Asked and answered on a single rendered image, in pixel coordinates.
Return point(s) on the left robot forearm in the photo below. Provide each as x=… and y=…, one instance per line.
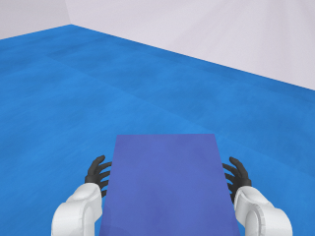
x=78, y=215

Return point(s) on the right robot forearm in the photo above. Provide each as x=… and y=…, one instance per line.
x=258, y=216

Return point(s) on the carton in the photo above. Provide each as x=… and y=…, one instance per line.
x=167, y=185

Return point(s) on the robot left hand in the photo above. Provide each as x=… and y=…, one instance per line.
x=94, y=176

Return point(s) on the robot right hand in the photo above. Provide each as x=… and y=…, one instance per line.
x=240, y=178

